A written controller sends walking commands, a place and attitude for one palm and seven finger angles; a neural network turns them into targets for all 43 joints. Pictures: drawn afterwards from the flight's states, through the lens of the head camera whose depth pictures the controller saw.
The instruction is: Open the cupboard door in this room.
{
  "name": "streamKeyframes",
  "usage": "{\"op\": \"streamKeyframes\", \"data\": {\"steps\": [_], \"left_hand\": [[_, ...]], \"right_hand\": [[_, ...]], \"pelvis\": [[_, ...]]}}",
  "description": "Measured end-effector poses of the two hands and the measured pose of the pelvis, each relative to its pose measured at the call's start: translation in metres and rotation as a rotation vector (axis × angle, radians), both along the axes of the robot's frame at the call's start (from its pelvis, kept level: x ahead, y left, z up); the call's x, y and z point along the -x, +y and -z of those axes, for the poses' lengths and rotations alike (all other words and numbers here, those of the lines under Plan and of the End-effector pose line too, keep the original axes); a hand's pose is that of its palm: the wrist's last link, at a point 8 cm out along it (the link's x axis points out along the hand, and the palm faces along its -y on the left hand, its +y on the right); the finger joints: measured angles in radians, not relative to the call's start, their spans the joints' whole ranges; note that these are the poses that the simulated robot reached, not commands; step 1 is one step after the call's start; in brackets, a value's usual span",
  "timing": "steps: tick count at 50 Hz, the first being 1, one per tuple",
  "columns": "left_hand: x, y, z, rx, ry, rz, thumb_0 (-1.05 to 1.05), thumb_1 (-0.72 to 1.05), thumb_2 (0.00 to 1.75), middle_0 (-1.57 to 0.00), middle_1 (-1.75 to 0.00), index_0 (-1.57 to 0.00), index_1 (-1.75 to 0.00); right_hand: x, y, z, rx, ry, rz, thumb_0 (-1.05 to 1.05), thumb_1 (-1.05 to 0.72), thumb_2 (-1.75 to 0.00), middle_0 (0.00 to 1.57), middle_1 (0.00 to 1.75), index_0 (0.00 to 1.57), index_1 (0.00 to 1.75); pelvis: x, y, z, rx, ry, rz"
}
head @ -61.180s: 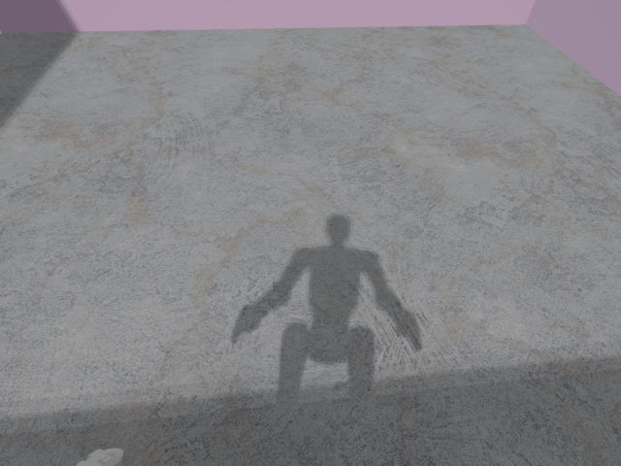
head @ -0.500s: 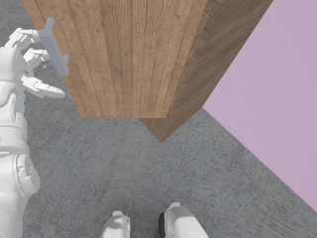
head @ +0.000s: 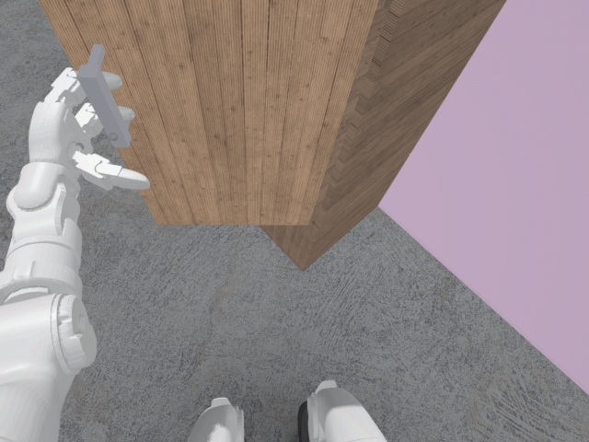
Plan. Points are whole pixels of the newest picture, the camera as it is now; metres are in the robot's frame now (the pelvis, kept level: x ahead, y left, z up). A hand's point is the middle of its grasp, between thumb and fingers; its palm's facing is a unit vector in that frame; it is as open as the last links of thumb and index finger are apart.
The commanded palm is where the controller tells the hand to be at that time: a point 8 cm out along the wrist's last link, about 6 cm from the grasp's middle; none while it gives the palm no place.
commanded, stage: slide the fingers in behind the handle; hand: left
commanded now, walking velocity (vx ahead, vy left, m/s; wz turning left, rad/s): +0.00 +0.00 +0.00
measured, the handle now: (110, 99) +0.55 +0.21 +0.08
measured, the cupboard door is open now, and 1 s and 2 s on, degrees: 49 49 77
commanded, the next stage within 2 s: close the thumb around the handle in 0.36 s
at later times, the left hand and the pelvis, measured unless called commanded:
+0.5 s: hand (123, 136) +0.49 +0.19 +0.07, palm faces -0.02 -1.00 -0.02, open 14.0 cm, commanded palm +0.48 +0.24 +0.07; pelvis -0.01 +0.00 +0.00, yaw +0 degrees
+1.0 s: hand (120, 131) +0.50 +0.20 +0.07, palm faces -0.02 -1.00 -0.01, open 6.8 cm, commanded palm +0.49 +0.24 +0.07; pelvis +0.00 +0.00 +0.00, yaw +0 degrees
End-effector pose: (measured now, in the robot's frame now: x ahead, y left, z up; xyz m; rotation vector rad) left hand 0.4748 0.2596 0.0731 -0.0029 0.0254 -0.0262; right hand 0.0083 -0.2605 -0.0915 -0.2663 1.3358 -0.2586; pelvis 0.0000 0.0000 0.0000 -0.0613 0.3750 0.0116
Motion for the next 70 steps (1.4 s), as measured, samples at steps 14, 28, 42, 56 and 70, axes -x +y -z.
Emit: {"op": "streamKeyframes", "data": {"steps": [14, 28, 42, 56, 70], "left_hand": [[0.003, -0.006, -0.004, -0.02, -0.009, -0.003, -0.01, -0.5, 0.3, -0.3, -1.2, -0.3, -1.2], [-0.003, -0.012, -0.002, -0.024, -0.004, -0.008, -0.01, -0.47, 0.31, -0.31, -1.2, -0.31, -1.2], [-0.007, -0.009, -0.001, -0.02, 0.006, -0.006, 0.0, 0.1, 0.56, -0.34, -1.26, -0.35, -1.26], [-0.013, -0.01, -0.001, -0.024, 0.005, 0.022, 0.01, 0.72, 0.83, -0.39, -1.33, -0.39, -1.33], [-0.012, -0.015, 0.0, -0.011, 0.004, 0.003, 0.01, 0.77, 0.85, -0.38, -1.35, -0.39, -1.35]], "right_hand": [[0.001, -0.002, 0.003, -0.004, -0.017, -0.003, 0.0, -0.91, -0.9, 0.2, 0.3, 0.2, 0.29], [0.009, -0.005, 0.006, 0.0, -0.002, -0.004, 0.0, -0.91, -0.9, 0.2, 0.3, 0.2, 0.29], [0.014, -0.006, 0.003, 0.001, 0.022, 0.01, 0.0, -0.91, -0.9, 0.2, 0.3, 0.2, 0.29], [0.004, -0.005, 0.003, 0.009, 0.01, -0.001, 0.0, -0.91, -0.9, 0.2, 0.3, 0.2, 0.29], [0.006, 0.001, 0.004, -0.01, 0.002, 0.011, 0.0, -0.91, -0.9, 0.2, 0.3, 0.2, 0.29]], "pelvis": [[0.004, -0.001, 0.001, -0.005, -0.007, 0.0], [0.008, -0.004, 0.004, -0.008, 0.004, -0.002], [0.004, -0.005, 0.002, -0.007, 0.011, 0.004], [0.002, -0.003, 0.003, -0.003, 0.019, -0.001], [0.002, -0.001, 0.002, -0.006, 0.016, 0.008]]}}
